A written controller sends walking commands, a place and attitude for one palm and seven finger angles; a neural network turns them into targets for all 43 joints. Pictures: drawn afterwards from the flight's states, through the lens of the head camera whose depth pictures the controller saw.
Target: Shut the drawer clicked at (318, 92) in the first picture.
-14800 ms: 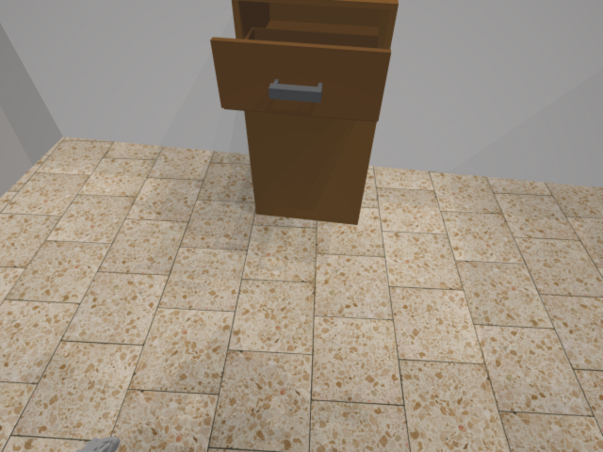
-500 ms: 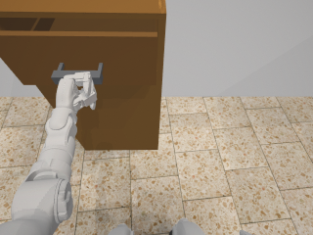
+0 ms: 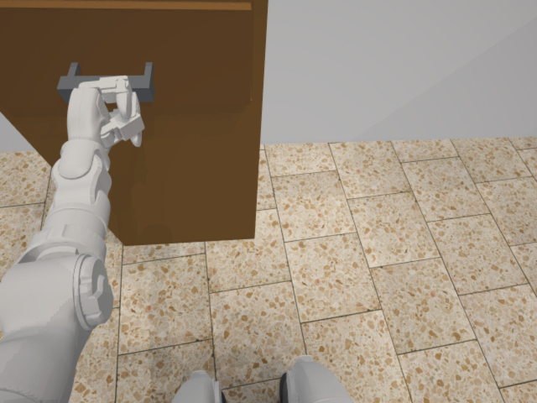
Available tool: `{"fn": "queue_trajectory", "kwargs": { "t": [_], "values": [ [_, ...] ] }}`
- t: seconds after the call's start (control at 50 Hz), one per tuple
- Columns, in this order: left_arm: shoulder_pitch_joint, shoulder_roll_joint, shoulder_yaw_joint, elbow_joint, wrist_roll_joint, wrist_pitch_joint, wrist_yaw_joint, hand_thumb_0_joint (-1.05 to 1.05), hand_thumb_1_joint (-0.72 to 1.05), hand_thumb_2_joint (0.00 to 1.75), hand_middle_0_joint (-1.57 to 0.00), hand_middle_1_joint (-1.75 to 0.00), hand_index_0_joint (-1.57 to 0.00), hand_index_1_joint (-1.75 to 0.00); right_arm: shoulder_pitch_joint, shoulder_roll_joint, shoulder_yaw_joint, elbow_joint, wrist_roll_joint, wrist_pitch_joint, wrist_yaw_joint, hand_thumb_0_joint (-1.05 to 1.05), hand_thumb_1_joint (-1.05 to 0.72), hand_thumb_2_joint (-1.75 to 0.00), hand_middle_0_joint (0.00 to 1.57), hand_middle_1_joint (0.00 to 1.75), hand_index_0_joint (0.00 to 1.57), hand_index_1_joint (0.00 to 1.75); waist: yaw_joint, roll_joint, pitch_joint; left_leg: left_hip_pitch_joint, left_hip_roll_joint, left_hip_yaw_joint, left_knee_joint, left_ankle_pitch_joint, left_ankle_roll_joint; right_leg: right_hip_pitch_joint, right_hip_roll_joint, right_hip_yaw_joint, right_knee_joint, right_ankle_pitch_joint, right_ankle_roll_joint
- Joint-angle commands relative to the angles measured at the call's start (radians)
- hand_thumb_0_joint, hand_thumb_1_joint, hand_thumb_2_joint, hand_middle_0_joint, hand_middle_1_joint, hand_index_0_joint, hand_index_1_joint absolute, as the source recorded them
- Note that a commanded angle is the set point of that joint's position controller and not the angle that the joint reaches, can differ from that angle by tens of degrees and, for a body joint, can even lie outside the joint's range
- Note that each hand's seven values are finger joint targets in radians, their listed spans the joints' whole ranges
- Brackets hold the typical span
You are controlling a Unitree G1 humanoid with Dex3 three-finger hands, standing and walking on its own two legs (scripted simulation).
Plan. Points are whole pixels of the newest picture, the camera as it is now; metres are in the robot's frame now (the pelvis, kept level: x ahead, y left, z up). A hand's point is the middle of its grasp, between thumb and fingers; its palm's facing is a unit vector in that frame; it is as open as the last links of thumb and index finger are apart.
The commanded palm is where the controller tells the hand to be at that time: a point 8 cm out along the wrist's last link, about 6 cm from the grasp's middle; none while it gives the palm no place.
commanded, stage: push the drawer shut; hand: left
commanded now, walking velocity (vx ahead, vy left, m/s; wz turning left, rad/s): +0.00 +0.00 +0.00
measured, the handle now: (110, 78) +0.59 +0.19 +0.09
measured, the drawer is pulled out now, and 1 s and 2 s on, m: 0.02 0.00 0.00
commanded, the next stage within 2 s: pull the fist back off the drawer in 0.46 s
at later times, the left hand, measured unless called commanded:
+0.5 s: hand (131, 106) +0.54 +0.16 +0.09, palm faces -0.01 -1.00 -0.05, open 2.9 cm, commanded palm +0.56 +0.19 +0.09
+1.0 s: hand (135, 108) +0.53 +0.15 +0.09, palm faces -0.01 -1.00 -0.05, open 2.9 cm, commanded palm +0.51 +0.19 +0.09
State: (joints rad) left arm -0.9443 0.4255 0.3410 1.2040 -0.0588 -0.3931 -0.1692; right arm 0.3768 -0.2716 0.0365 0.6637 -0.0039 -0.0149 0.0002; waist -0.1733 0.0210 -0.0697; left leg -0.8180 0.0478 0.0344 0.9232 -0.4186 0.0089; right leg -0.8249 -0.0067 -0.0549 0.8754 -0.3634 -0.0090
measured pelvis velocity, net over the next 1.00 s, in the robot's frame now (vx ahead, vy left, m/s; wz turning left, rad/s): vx -0.02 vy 0.01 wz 0.01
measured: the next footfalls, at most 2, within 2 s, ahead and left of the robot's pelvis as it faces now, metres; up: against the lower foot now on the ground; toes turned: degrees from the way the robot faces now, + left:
none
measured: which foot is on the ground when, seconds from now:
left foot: down 0.00-1.00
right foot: down 0.00-1.00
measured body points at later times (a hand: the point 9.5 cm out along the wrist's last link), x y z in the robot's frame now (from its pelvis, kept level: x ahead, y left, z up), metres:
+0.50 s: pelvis -0.01 +0.01 -0.01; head +0.13 +0.03 +0.42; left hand +0.53 +0.21 +0.09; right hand -0.03 -0.25 -0.12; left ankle +0.01 +0.11 -0.69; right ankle +0.03 -0.12 -0.69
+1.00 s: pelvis -0.02 +0.01 -0.01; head +0.12 +0.02 +0.42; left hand +0.53 +0.20 +0.09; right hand -0.04 -0.25 -0.12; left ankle +0.01 +0.11 -0.69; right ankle +0.03 -0.12 -0.69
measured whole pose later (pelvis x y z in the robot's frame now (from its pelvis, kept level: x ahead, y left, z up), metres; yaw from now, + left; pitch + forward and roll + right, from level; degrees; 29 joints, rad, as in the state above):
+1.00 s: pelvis -0.02 +0.01 -0.01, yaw +0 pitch +21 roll -3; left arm -1.10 0.49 0.33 1.29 -0.01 -0.36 -0.12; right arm 0.42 -0.28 0.06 0.66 -0.04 -0.03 0.02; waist -0.22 0.03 -0.07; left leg -0.95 0.05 0.01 0.99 -0.41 0.02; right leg -0.93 -0.01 -0.07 0.91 -0.35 0.00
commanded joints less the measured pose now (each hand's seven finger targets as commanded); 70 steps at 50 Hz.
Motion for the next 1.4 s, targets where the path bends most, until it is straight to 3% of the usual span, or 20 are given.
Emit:
{"fn": "queue_trajectory", "kwargs": {
  "t": [0.0,0.06,0.12,0.24,0.3,0.36,0.42,0.58,0.8,0.86,0.94,0.98,1.0,1.02,1.1,1.14,1.24,1.32,1.34,1.38],
  "values": [
    [-0.576,0.24,0.023,-0.194,-0.005,-0.051,0.026,0.0,0.9,0.9,-1.4,-1.6,-1.4,-1.6,0.175,-0.174,-0.059,-0.052,-0.013,-0.014,-0.007,0.0,-0.9,-0.9,0.2,0.3,0.2,0.3,-0.06,0.077,-0.45,0.259,-0.034,-0.067,-0.093,0.219,0.024,0.138,0.037,0.034,-0.101,0.168,-0.003],
    [-0.606,0.296,0.057,-0.18,0.007,-0.046,0.032,0.0,0.9,0.9,-1.4,-1.6,-1.4,-1.6,0.195,-0.18,-0.058,-0.05,-0.02,-0.008,-0.006,0.0,-0.9,-0.9,0.2,0.3,0.2,0.3,-0.058,0.079,-0.475,0.242,-0.032,-0.073,-0.079,0.241,0.024,0.144,0.037,0.035,-0.091,0.18,-0.004],
    [-0.611,0.293,0.061,-0.178,0.012,-0.042,0.033,0.0,0.9,0.9,-1.4,-1.6,-1.4,-1.6,0.212,-0.178,-0.058,-0.054,-0.025,0.001,-0.001,0.0,-0.9,-0.9,0.2,0.3,0.2,0.3,-0.059,0.088,-0.508,0.26,-0.031,-0.072,-0.067,0.295,0.023,0.149,0.04,0.033,-0.085,0.225,-0.003],
    [-0.745,0.29,0.033,-0.175,0.02,-0.037,0.053,0.0,0.9,0.9,-1.4,-1.6,-1.4,-1.6,0.228,-0.184,-0.056,-0.025,-0.028,0.001,-0.005,0.0,-0.9,-0.9,0.2,0.3,0.2,0.3,-0.112,0.11,-0.454,0.255,-0.025,-0.091,-0.065,0.225,0.025,0.067,0.041,0.024,-0.101,0.14,0.0],
    [-0.802,0.294,0.019,-0.196,0.022,-0.044,0.057,0.0,0.9,0.9,-1.4,-1.6,-1.4,-1.6,0.232,-0.185,-0.051,-0.02,-0.031,-0.006,-0.006,0.0,-0.9,-0.9,0.2,0.3,0.2,0.3,-0.126,0.149,-0.481,0.272,-0.024,-0.098,-0.063,0.211,0.024,0.048,0.041,0.024,-0.1,0.121,-0.001],
    [-0.816,0.261,-0.016,-0.149,0.024,-0.036,0.06,0.0,0.9,0.9,-1.4,-1.6,-1.4,-1.6,0.234,-0.192,-0.047,-0.011,-0.033,-0.015,-0.007,0.0,-0.9,-0.9,0.2,0.3,0.2,0.3,-0.142,0.153,-0.429,0.258,-0.022,-0.112,-0.07,0.149,0.022,-0.009,0.041,0.016,-0.103,0.064,-0.004],
    [-0.862,0.233,-0.048,-0.17,0.028,-0.039,0.07,0.0,0.9,0.9,-1.4,-1.6,-1.4,-1.6,0.24,-0.194,-0.046,-0.005,-0.036,-0.027,-0.009,0.0,-0.9,-0.9,0.2,0.3,0.2,0.3,-0.152,0.191,-0.466,0.297,-0.018,-0.128,-0.071,0.141,0.019,-0.048,0.038,0.009,-0.092,0.052,-0.005],
    [-0.882,0.193,-0.084,-0.148,0.021,-0.018,0.095,0.0,0.9,0.9,-1.4,-1.6,-1.4,-1.6,0.243,-0.205,-0.041,0.011,-0.034,-0.058,-0.017,0.0,-0.9,-0.9,0.2,0.3,0.2,0.3,-0.174,0.167,-0.438,0.276,-0.013,-0.142,-0.092,0.041,0.022,-0.079,0.033,0.005,-0.099,-0.002,-0.003],
    [-0.831,0.264,-0.012,-0.142,0.029,-0.024,0.09,0.0,0.9,0.9,-1.4,-1.6,-1.4,-1.6,0.238,-0.203,-0.038,-0.023,-0.04,-0.046,-0.002,0.0,-0.9,-0.9,0.2,0.3,0.2,0.3,-0.135,0.155,-0.462,0.229,-0.028,-0.118,-0.076,0.067,0.023,-0.005,0.035,0.014,-0.098,0.012,-0.009],
    [-0.769,0.268,0.009,-0.129,0.024,-0.02,0.077,0.0,0.9,0.9,-1.4,-1.6,-1.4,-1.6,0.232,-0.2,-0.043,-0.035,-0.037,-0.036,0.003,0.0,-0.9,-0.9,0.2,0.3,0.2,0.3,-0.118,0.107,-0.461,0.205,-0.03,-0.106,-0.07,0.084,0.027,0.036,0.038,0.019,-0.104,0.025,-0.007],
    [-0.68,0.289,0.039,-0.158,0.015,-0.028,0.06,0.0,0.9,0.9,-1.4,-1.6,-1.4,-1.6,0.223,-0.196,-0.046,-0.055,-0.032,-0.019,0.007,0.0,-0.9,-0.9,0.2,0.3,0.2,0.3,-0.076,0.133,-0.48,0.233,-0.028,-0.1,-0.079,0.129,0.021,0.07,0.04,0.017,-0.098,0.055,-0.013],
    [-0.625,0.252,0.029,-0.169,0.006,-0.029,0.056,0.0,0.9,0.9,-1.4,-1.6,-1.4,-1.6,0.221,-0.191,-0.049,-0.065,-0.031,-0.01,0.01,0.0,-0.9,-0.9,0.2,0.3,0.2,0.3,-0.072,0.102,-0.472,0.243,-0.027,-0.093,-0.08,0.154,0.025,0.081,0.043,0.016,-0.103,0.078,-0.011],
    [-0.6,0.269,0.044,-0.197,0.005,-0.034,0.055,0.0,0.9,0.9,-1.4,-1.6,-1.4,-1.6,0.222,-0.19,-0.051,-0.07,-0.029,-0.005,0.011,0.0,-0.9,-0.9,0.2,0.3,0.2,0.3,-0.053,0.119,-0.488,0.263,-0.026,-0.093,-0.086,0.19,0.02,0.097,0.043,0.012,-0.097,0.103,-0.014],
    [-0.567,0.237,0.028,-0.222,0.0,-0.039,0.051,0.0,0.9,0.9,-1.4,-1.6,-1.4,-1.6,0.213,-0.187,-0.055,-0.081,-0.027,-0.001,0.015,0.0,-0.9,-0.9,0.2,0.3,0.2,0.3,-0.041,0.123,-0.507,0.282,-0.027,-0.091,-0.087,0.203,0.018,0.108,0.043,0.013,-0.097,0.114,-0.014],
    [-0.451,0.201,0.024,-0.287,-0.01,-0.05,0.056,0.0,0.9,0.9,-1.4,-1.6,-1.4,-1.6,0.201,-0.176,-0.065,-0.093,-0.022,0.017,0.021,0.0,-0.9,-0.9,0.2,0.3,0.2,0.3,-0.013,0.103,-0.51,0.32,-0.026,-0.078,-0.096,0.284,0.016,0.155,0.046,0.009,-0.093,0.196,-0.014],
    [-0.362,0.22,0.052,-0.32,-0.018,-0.049,0.058,0.0,0.9,0.9,-1.4,-1.6,-1.4,-1.6,0.188,-0.174,-0.071,-0.106,-0.016,0.028,0.021,0.0,-0.9,-0.9,0.2,0.3,0.2,0.3,0.011,0.067,-0.517,0.301,-0.03,-0.057,-0.099,0.312,0.019,0.221,0.046,0.018,-0.098,0.255,-0.012],
    [-0.323,0.201,0.042,-0.358,-0.027,-0.047,0.05,0.0,0.9,0.9,-1.4,-1.6,-1.4,-1.6,0.165,-0.157,-0.074,-0.104,-0.002,0.04,0.012,0.0,-0.9,-0.9,0.2,0.3,0.2,0.3,0.011,0.032,-0.452,0.279,-0.033,-0.034,-0.109,0.345,0.024,0.284,0.044,0.031,-0.108,0.345,-0.008],
    [-0.324,0.184,0.028,-0.393,-0.042,-0.059,0.036,0.0,0.9,0.9,-1.4,-1.6,-1.4,-1.6,0.157,-0.154,-0.077,-0.091,0.001,0.037,0.008,0.0,-0.9,-0.9,0.2,0.3,0.2,0.3,0.01,0.059,-0.464,0.33,-0.032,-0.034,-0.108,0.402,0.02,0.286,0.041,0.032,-0.105,0.392,-0.008],
    [-0.302,0.164,0.019,-0.393,-0.046,-0.058,0.028,0.0,0.9,0.9,-1.4,-1.6,-1.4,-1.6,0.151,-0.151,-0.077,-0.093,0.003,0.036,0.007,0.0,-0.9,-0.9,0.2,0.3,0.2,0.3,0.016,0.067,-0.47,0.336,-0.035,-0.031,-0.107,0.42,0.019,0.298,0.041,0.033,-0.103,0.411,-0.009],
    [-0.163,0.185,0.049,-0.453,-0.065,-0.049,0.011,0.0,0.9,0.9,-1.4,-1.6,-1.4,-1.6,0.14,-0.152,-0.082,-0.12,0.009,0.036,0.008,0.0,-0.9,-0.9,0.2,0.3,0.2,0.3,0.06,0.065,-0.531,0.38,-0.034,-0.028,-0.117,0.506,0.018,0.368,0.041,0.034,-0.102,0.484,-0.013]
  ]
}}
